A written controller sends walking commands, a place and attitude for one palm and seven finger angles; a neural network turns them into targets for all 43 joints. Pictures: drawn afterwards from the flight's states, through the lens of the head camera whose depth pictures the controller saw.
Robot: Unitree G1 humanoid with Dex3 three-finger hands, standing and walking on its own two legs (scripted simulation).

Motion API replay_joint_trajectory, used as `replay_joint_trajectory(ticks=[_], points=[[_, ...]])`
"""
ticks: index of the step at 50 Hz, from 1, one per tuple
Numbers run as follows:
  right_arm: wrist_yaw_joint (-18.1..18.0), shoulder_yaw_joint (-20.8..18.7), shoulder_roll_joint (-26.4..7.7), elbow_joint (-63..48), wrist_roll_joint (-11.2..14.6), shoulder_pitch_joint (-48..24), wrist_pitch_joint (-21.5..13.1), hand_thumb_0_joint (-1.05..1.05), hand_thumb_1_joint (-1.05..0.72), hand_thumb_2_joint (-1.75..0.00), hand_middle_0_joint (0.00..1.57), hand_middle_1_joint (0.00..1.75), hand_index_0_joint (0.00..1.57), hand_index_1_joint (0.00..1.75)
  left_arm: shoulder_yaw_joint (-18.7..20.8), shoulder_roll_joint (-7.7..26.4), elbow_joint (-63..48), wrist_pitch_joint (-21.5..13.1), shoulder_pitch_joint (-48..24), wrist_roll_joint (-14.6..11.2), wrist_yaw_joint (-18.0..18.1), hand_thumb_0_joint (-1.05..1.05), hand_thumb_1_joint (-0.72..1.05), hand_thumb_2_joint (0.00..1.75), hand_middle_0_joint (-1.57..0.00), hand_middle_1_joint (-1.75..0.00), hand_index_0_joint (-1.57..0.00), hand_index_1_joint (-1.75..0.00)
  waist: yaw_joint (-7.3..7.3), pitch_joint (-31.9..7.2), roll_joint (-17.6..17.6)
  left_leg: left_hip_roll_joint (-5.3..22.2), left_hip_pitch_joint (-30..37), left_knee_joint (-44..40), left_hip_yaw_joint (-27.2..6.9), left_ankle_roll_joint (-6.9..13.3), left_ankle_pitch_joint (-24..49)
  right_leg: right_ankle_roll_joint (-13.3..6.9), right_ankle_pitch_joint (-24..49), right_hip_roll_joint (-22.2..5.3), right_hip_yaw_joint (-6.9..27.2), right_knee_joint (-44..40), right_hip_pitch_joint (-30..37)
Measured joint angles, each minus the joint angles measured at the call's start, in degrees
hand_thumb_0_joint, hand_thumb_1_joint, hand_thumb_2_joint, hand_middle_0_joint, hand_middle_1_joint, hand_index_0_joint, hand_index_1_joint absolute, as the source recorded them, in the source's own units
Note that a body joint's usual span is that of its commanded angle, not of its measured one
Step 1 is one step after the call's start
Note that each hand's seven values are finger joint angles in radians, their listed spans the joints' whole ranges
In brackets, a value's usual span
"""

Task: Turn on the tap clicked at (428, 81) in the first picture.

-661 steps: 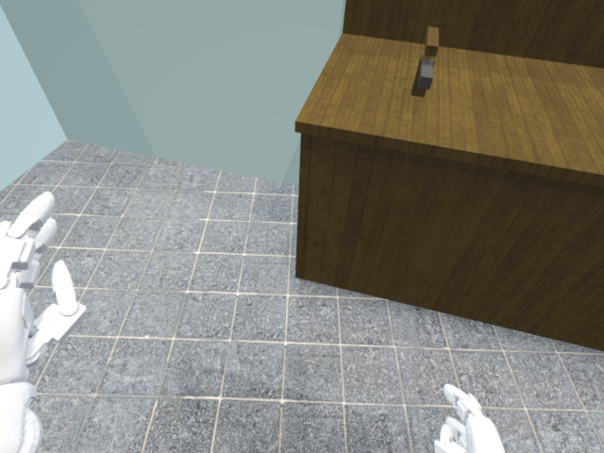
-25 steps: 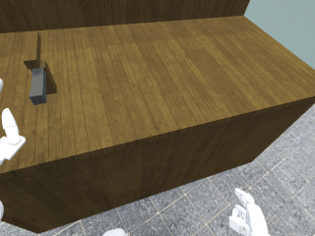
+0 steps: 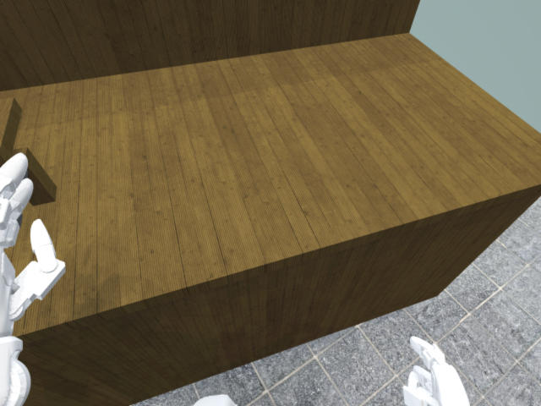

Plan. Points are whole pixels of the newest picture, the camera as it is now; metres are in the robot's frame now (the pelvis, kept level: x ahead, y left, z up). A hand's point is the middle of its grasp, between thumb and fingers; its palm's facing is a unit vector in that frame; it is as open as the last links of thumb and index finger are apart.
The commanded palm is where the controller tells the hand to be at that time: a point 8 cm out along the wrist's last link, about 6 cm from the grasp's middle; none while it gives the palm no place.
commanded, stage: come to a stop and stand still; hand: left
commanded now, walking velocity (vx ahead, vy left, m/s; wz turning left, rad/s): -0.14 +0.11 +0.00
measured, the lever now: (4, 218) +0.32 +0.39 +0.10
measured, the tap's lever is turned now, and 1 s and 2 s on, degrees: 0 0 0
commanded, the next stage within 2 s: look again from close up in 1.28 s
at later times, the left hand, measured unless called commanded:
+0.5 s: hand (17, 275) +0.21 +0.27 +0.17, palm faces +0.44 -0.85 -0.29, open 7.4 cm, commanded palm +0.16 +0.31 +0.18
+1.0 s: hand (5, 234) +0.25 +0.31 +0.17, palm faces +0.41 -0.83 -0.38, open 7.4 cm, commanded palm +0.19 +0.32 +0.18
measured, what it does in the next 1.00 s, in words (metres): steps on the spot: left foot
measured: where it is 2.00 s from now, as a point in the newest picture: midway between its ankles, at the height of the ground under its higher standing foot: outside the picture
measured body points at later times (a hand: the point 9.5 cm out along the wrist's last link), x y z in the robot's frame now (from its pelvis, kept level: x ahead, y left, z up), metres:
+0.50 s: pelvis +0.00 +0.03 +0.01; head -0.02 +0.04 +0.46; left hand +0.18 +0.32 +0.18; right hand +0.17 -0.18 -0.07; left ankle +0.04 +0.10 -0.73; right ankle +0.03 -0.09 -0.73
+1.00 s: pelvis +0.02 +0.05 +0.00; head +0.05 +0.07 +0.45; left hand +0.23 +0.35 +0.19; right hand +0.18 -0.18 -0.07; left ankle +0.04 +0.10 -0.73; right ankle +0.03 -0.09 -0.73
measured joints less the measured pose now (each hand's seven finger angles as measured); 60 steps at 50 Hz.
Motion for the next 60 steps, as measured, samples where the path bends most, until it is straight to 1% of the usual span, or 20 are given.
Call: replay_joint_trajectory(ticks=[4,6,7,11,17,22,27,28,29,30,32,33,35,38,40,42,46,50,55,60], points=[[-0.22,-0.98,-0.52,-1.83,0.08,-0.2,0.31,0.02,-0.9,-0.9,0.19,0.3,0.2,0.3,0.7,1.77,-4.06,-0.66,0.78,-0.16,0.41,0.02,0.88,0.9,-0.21,-0.3,-0.21,-0.3,-0.43,0.32,-0.77,-0.43,3.99,-9.57,-0.77,0.66,6.3,0.47,-1.22,0.47,-0.23,1.83,-0.5],[-0.46,-1.25,0.17,-1.89,0.27,-0.71,0.63,0.02,-0.9,-0.9,0.19,0.3,0.2,0.3,1.29,2.93,-4.82,-0.75,0.6,-0.3,0.48,0.02,0.88,0.9,-0.21,-0.3,-0.21,-0.3,-0.36,0.39,-2.04,-1.24,5.07,-11.11,-0.32,3.19,5.58,1.01,-1.79,-0.23,0.25,2.79,-0.7],[-0.55,-1.15,0.54,-2.12,0.38,-0.79,0.77,0.02,-0.9,-0.9,0.19,0.3,0.2,0.3,1.58,3.33,-4.75,-0.83,0.61,-0.33,0.44,0.01,0.88,0.9,-0.21,-0.3,-0.21,-0.3,-0.1,0.16,-2.41,-1.41,5.23,-11.4,0.02,3.82,5.44,1.27,-1.52,-0.36,0.59,2.54,-0.68],[-0.62,0.13,2.24,-3.22,-0.03,-0.65,0.17,0.02,-0.9,-0.9,0.19,0.3,0.2,0.3,2.76,4.32,-2.89,-0.94,1.19,-0.47,-0.06,0.01,0.88,0.9,-0.21,-0.3,-0.21,-0.3,0.47,-1.46,-2.41,-1.6,5.5,-12.86,0.98,4.5,6.08,1.98,-0.93,-0.18,1.95,1.27,-0.78],[-0.24,2.45,4.12,-2.11,-0.13,0.58,-0.73,0.01,-0.9,-0.9,0.2,0.3,0.2,0.3,0.29,1.28,1.25,0.33,-0.12,-0.24,-0.78,0.01,0.89,0.9,-0.21,-0.3,-0.21,-0.3,1.51,-3.54,0.3,-1.28,6.46,-14.14,0.35,4.68,6.91,2.05,1.9,0.86,2.13,-3.08,1.71],[-0.16,3.54,4.87,-0.89,-0.25,2.23,-0.55,0.01,-0.9,-0.9,0.2,0.3,0.2,0.3,-1.82,-1.39,3.87,1.38,-0.9,0.03,-1.02,0.01,0.89,0.9,-0.21,-0.3,-0.21,-0.3,2.41,-5.58,0.98,-1.25,7.33,-15.93,0.47,4.51,7.72,2.23,3.35,1.08,2.29,-5.9,3.0],[-0.31,3.43,4.52,-0.33,-0.16,3.32,-0.5,0.02,-0.9,-0.9,0.2,0.3,0.2,0.3,-2.38,-1.72,6.36,2.23,-3.16,0.51,-0.92,0.02,0.89,0.9,-0.21,-0.3,-0.21,-0.3,2.08,-5.74,0.61,-1.67,8.04,-17.98,0.36,4.68,8.84,2.4,4.32,1.09,2.69,-7.78,3.69],[-0.4,2.98,4.4,-0.86,-0.57,3.95,-1.3,0.02,-0.9,-0.9,0.2,0.3,0.2,0.3,-1.54,0.21,7.11,2.34,-6.3,2.9,-2.01,0.02,0.89,0.9,-0.21,-0.3,-0.21,-0.3,2.78,-5.0,0.38,-1.39,7.18,-17.2,0.3,4.71,8.66,2.45,4.61,1.23,2.45,-7.72,3.26],[-0.43,2.82,4.26,-0.78,-0.62,4.19,-2.22,0.01,-0.9,-0.9,0.2,0.3,0.2,0.3,-0.14,3.06,9.56,0.64,-11.0,3.84,-3.07,0.02,0.88,0.9,-0.21,-0.3,-0.21,-0.3,3.39,-4.31,-0.06,-1.19,5.72,-16.16,-0.02,4.89,8.79,2.34,4.64,1.34,2.0,-7.01,2.09],[-0.03,2.82,4.12,-0.2,-0.32,3.51,-2.43,0.01,-0.9,-0.9,0.2,0.3,0.2,0.3,1.62,5.3,11.73,-0.43,-14.92,3.28,-3.44,0.02,0.88,0.9,-0.21,-0.3,-0.21,-0.3,3.58,-3.16,-0.6,-1.16,5.07,-15.68,-0.09,5.08,9.06,2.1,4.57,1.32,1.87,-6.26,1.33],[0.89,2.38,3.53,-0.16,0.16,2.39,-2.56,0.02,-0.9,-0.9,0.2,0.3,0.2,0.3,4.64,7.13,14.4,-1.44,-19.14,1.72,-3.23,0.02,0.88,0.9,-0.21,-0.3,-0.21,-0.3,3.52,-1.31,-0.86,-0.99,4.67,-15.43,0.63,5.06,9.2,1.92,4.72,1.39,2.57,-5.59,0.45],[1.37,2.02,3.05,-0.54,0.34,2.16,-2.85,0.02,-0.9,-0.9,0.2,0.3,0.2,0.3,5.61,6.87,14.31,-1.68,-19.13,0.85,-3.1,0.02,0.88,0.9,-0.21,-0.3,-0.21,-0.3,3.16,-0.77,-0.6,-0.97,4.66,-15.45,1.19,5.16,9.14,2.09,4.84,1.37,3.13,-5.43,0.15],[2.29,1.21,1.98,-1.49,0.73,2.12,-3.52,0.02,-0.9,-0.9,0.2,0.3,0.2,0.3,5.64,4.82,11.35,-2.21,-15.29,-0.33,-3.02,0.02,0.89,0.9,-0.21,-0.3,-0.21,-0.3,1.98,-0.27,0.25,-1.25,5.05,-15.83,2.43,5.69,8.93,2.69,4.84,1.06,4.37,-5.07,-0.21],[2.83,0.33,1.04,-2.56,1.07,2.83,-3.93,0.02,-0.9,-0.9,0.2,0.3,0.2,0.3,1.46,1.29,5.04,-3.06,-5.51,-0.25,-4.21,0.02,0.89,0.9,-0.2,-0.3,-0.2,-0.3,0.29,-0.6,1.23,-2.11,5.9,-16.45,3.83,6.48,8.32,3.43,3.81,0.22,5.81,-3.94,-0.51],[2.53,0.28,1.27,-2.55,1.01,3.47,-3.78,0.02,-0.9,-0.9,0.2,0.3,0.2,0.3,-0.92,1.02,2.58,-3.62,-0.05,0.35,-5.36,0.01,0.89,0.9,-0.2,-0.3,-0.2,-0.3,-0.23,-1.03,1.06,-2.48,6.48,-16.65,4.21,6.62,7.76,3.8,3.04,-0.14,6.24,-3.49,-0.31],[1.94,0.53,2.05,-2.29,0.88,4.18,-3.41,0.02,-0.9,-0.9,0.2,0.3,0.2,0.3,-1.12,2.38,2.17,-3.93,2.83,0.61,-5.98,0.01,0.89,0.9,-0.21,-0.3,-0.21,-0.3,-0.26,-1.37,0.28,-2.71,7.01,-16.79,4.11,6.72,7.36,4.01,2.41,-0.34,6.18,-3.29,0.13],[1.08,1.34,3.3,-1.65,0.45,5.04,-3.59,0.02,-0.9,-0.9,0.2,0.3,0.2,0.3,2.18,4.68,4.58,-3.55,0.21,0.59,-5.49,0.01,0.88,0.9,-0.22,-0.3,-0.22,-0.3,1.11,-1.23,-1.44,-2.95,7.8,-16.57,3.23,6.7,6.62,3.94,1.24,-0.56,5.34,-3.0,1.23],[1.46,1.79,3.2,-1.08,0.18,3.91,-4.72,0.02,-0.9,-0.9,0.2,0.3,0.2,0.3,3.98,2.86,5.34,-3.13,-5.7,0.32,-4.04,0.02,0.88,0.9,-0.22,-0.3,-0.22,-0.3,2.35,-0.86,-1.5,-2.84,8.45,-15.9,2.43,6.55,5.7,3.98,0.74,-0.44,4.57,-3.64,2.72],[2.44,1.73,3.27,-1.65,0.14,0.86,-5.03,0.02,-0.9,-0.9,0.2,0.3,0.2,0.3,0.99,-0.44,2.36,-3.29,-6.15,0.63,-3.8,0.02,0.89,0.9,-0.21,-0.3,-0.21,-0.3,1.87,-1.66,-0.9,-2.56,8.99,-15.47,2.37,6.53,4.71,4.19,0.64,-0.13,4.55,-4.73,3.91],[2.16,1.83,4.08,-3.55,0.31,-1.21,-3.52,0.02,-0.9,-0.9,0.2,0.3,0.2,0.3,-0.24,0.68,2.57,-2.57,-3.06,0.4,-4.81,0.01,0.89,0.9,-0.21,-0.3,-0.21,-0.3,0.83,-2.38,-1.1,-2.43,9.15,-15.72,2.51,6.45,4.43,4.22,0.63,0.04,4.73,-5.3,4.14]])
